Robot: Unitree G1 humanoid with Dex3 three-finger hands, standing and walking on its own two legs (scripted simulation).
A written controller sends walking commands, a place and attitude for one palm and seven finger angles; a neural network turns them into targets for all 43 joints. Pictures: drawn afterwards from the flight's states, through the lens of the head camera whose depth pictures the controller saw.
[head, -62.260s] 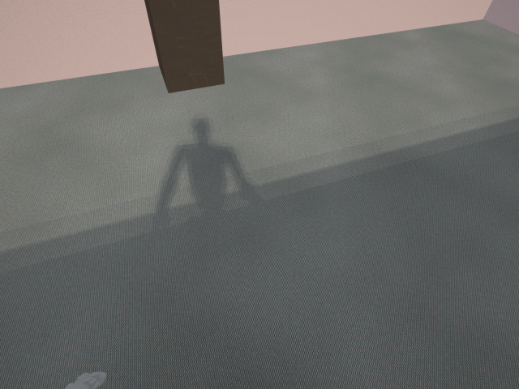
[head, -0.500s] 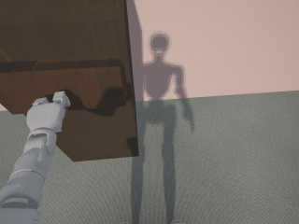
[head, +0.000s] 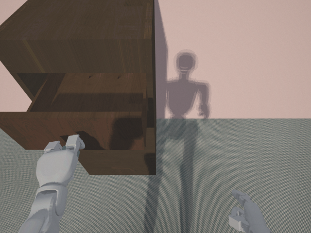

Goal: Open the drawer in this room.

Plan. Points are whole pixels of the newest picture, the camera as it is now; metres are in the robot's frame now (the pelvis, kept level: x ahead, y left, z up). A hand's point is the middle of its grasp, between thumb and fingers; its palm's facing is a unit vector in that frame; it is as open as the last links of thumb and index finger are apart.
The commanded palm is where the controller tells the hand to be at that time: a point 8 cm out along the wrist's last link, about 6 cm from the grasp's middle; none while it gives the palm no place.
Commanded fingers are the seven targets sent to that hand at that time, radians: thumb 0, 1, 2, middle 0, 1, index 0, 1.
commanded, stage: pull the drawer open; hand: left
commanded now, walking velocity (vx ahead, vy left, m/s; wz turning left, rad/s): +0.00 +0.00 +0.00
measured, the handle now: (72, 148) +0.32 +0.26 +0.01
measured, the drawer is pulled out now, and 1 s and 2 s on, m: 0.17 0.30 0.30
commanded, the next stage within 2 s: open the thumb to release the handle in 0.96 s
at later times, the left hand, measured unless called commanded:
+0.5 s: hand (54, 215) +0.16 +0.25 +0.00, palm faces -0.05 -0.08 -1.00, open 7.1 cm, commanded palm +0.11 +0.25 +0.05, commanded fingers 0.00 0.90 0.90 -0.40 -1.35 -0.40 -1.35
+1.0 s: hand (50, 229) +0.13 +0.25 +0.00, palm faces -0.01 -0.04 -1.00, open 7.3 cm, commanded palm +0.09 +0.25 +0.05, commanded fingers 0.00 0.90 0.90 -0.40 -1.35 -0.40 -1.35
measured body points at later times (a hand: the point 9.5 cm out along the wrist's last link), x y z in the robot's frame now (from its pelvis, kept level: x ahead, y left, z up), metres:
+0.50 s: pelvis +0.00 -0.02 -0.01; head +0.05 -0.03 +0.44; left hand +0.16 +0.25 +0.05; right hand +0.20 -0.25 -0.11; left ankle -0.04 +0.08 -0.71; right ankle -0.02 -0.11 -0.71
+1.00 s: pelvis -0.02 -0.02 -0.02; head +0.02 -0.04 +0.43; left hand +0.13 +0.25 +0.05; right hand +0.18 -0.24 -0.12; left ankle -0.04 +0.08 -0.71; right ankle -0.02 -0.11 -0.71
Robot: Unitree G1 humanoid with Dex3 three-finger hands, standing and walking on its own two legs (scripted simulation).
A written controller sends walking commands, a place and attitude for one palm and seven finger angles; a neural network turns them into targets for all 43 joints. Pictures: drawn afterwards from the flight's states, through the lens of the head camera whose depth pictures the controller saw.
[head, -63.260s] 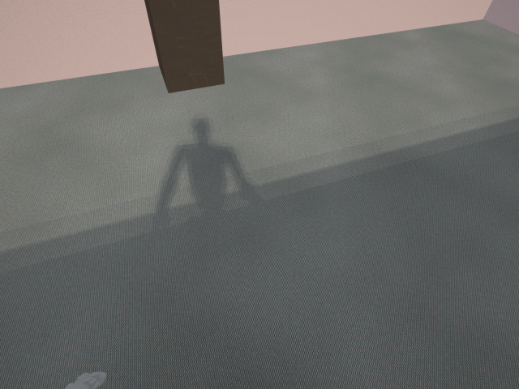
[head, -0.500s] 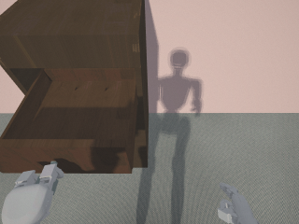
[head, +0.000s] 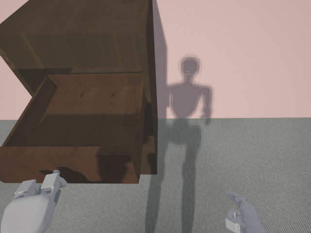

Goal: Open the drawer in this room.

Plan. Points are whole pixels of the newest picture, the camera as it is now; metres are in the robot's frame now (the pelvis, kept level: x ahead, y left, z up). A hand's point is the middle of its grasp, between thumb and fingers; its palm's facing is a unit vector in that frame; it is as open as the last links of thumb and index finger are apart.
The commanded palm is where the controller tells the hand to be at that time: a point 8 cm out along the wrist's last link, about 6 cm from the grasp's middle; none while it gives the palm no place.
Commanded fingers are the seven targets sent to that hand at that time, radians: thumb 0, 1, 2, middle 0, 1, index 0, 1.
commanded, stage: open the thumb to release the handle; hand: left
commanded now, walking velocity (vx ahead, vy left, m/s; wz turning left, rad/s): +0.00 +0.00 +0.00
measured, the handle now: (51, 187) +0.21 +0.27 +0.03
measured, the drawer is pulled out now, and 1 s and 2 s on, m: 0.30 0.30 0.30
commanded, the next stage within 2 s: lift the hand off the handle in 0.56 s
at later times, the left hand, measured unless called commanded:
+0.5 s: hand (44, 216) +0.15 +0.27 +0.02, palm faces -0.01 -0.04 -1.00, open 11.2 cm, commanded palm +0.12 +0.27 +0.07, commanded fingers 0.00 -0.50 0.30 -0.30 -1.20 -0.30 -1.20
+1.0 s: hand (46, 212) +0.16 +0.27 +0.02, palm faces +0.02 -0.03 -1.00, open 13.7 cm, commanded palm +0.14 +0.27 +0.07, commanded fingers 0.00 -0.50 0.30 -0.30 -1.20 -0.30 -1.20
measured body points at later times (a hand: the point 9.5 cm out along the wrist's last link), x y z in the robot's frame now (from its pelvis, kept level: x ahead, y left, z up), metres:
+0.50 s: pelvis -0.01 -0.01 +0.01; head +0.02 -0.03 +0.46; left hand +0.15 +0.27 +0.08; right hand +0.21 -0.22 -0.09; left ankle -0.02 +0.10 -0.69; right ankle +0.00 -0.09 -0.69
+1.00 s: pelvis -0.01 -0.01 +0.01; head +0.03 -0.03 +0.45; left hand +0.15 +0.27 +0.07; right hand +0.20 -0.22 -0.10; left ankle -0.02 +0.10 -0.69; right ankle +0.00 -0.09 -0.69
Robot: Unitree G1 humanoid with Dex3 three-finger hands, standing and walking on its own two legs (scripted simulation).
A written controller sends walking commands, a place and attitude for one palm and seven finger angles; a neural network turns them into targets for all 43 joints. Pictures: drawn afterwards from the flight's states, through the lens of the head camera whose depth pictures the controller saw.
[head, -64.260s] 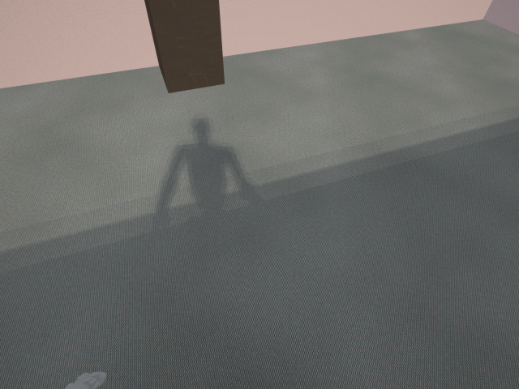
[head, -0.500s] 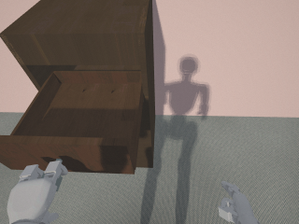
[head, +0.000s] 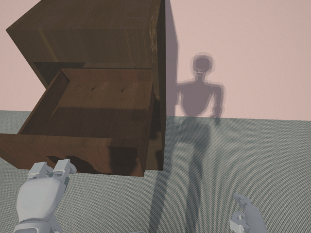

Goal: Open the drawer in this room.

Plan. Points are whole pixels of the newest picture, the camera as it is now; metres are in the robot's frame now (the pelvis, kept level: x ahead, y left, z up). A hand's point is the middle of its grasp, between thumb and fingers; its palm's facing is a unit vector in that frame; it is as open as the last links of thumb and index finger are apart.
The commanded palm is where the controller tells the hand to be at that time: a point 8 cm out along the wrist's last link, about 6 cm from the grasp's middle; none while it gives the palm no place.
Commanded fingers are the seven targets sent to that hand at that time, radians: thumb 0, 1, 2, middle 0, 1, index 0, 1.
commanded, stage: lift the hand off the handle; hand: left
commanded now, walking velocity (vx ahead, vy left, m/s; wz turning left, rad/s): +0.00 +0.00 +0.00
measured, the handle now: (60, 174) +0.23 +0.27 +0.03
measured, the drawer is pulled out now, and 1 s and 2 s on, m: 0.30 0.30 0.30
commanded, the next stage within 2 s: draw the hand back to the body in 1.26 s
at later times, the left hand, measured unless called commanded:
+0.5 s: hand (43, 187) +0.19 +0.27 +0.08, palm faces +0.04 -0.06 -1.00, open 13.8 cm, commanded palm +0.16 +0.27 +0.14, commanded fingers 0.00 -0.50 0.30 -0.30 -1.20 -0.30 -1.20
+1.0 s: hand (18, 173) +0.19 +0.27 +0.15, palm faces +0.09 -0.06 -0.99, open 13.8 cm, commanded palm +0.16 +0.27 +0.21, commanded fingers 0.00 -0.50 0.30 -0.30 -1.20 -0.30 -1.20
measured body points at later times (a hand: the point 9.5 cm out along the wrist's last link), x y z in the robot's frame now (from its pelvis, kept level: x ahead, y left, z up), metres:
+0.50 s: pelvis +0.00 +0.00 +0.02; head +0.01 -0.03 +0.47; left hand +0.18 +0.27 +0.13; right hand +0.23 -0.21 -0.07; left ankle -0.01 +0.11 -0.69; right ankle +0.01 -0.09 -0.69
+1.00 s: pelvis +0.01 +0.01 +0.04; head +0.00 -0.02 +0.49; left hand +0.18 +0.28 +0.21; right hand +0.24 -0.19 -0.05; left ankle -0.01 +0.11 -0.69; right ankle +0.01 -0.09 -0.69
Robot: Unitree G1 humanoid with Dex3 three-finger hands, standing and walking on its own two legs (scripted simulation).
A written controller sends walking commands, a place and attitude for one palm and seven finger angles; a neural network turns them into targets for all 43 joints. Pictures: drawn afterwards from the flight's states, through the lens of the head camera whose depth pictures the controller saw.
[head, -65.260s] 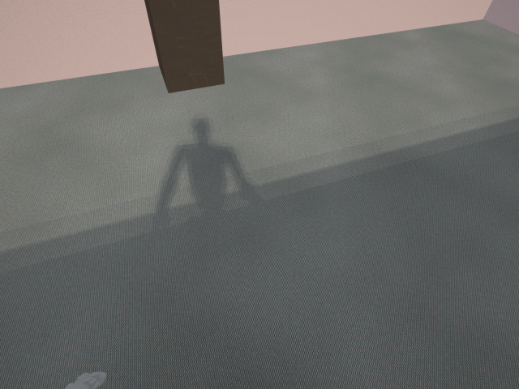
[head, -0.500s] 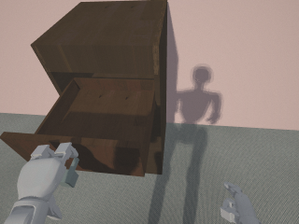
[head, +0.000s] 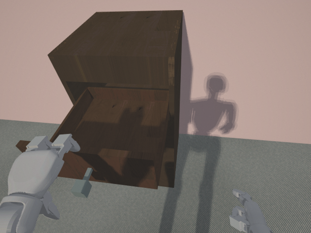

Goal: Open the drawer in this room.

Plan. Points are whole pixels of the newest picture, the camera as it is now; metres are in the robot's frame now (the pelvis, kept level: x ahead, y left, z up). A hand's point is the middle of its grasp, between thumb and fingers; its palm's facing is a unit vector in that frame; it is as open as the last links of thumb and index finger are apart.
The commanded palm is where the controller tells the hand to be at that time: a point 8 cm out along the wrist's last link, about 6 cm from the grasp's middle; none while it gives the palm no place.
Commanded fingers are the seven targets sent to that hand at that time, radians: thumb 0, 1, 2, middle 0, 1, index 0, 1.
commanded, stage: lift the hand off the handle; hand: left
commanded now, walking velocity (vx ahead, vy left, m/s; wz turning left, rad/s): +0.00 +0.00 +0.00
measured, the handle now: (84, 181) +0.23 +0.26 -0.01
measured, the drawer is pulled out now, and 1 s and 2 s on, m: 0.30 0.30 0.30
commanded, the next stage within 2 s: draw the hand back to the body in 0.26 s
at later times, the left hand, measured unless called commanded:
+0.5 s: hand (49, 174) +0.18 +0.26 +0.13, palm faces +0.04 -0.07 -1.00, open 13.8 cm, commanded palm +0.15 +0.27 +0.19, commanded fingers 0.00 -0.50 0.30 -0.30 -1.20 -0.30 -1.20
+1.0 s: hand (43, 177) +0.17 +0.26 +0.13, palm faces +0.11 -0.21 -0.97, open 13.8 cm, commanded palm +0.14 +0.27 +0.18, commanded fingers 0.00 -0.40 0.34 -0.29 -1.13 -0.29 -1.13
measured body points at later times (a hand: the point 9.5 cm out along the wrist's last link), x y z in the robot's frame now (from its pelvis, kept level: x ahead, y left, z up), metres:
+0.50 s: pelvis -0.01 +0.00 +0.01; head -0.01 -0.03 +0.45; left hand +0.17 +0.26 +0.18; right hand +0.21 -0.19 -0.08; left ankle -0.01 +0.10 -0.73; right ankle +0.00 -0.10 -0.73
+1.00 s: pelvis -0.01 +0.00 +0.00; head -0.01 -0.03 +0.45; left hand +0.16 +0.27 +0.19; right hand +0.22 -0.20 -0.08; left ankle -0.01 +0.10 -0.73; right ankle +0.00 -0.10 -0.73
